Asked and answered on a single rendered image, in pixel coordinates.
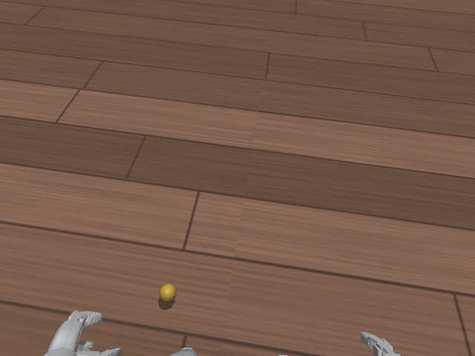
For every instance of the ball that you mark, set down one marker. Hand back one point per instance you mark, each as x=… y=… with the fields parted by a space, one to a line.
x=167 y=292

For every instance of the right robot hand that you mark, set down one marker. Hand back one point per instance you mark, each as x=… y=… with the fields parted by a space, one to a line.
x=379 y=347

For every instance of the left robot hand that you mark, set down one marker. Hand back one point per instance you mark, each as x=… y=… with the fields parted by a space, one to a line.
x=68 y=335

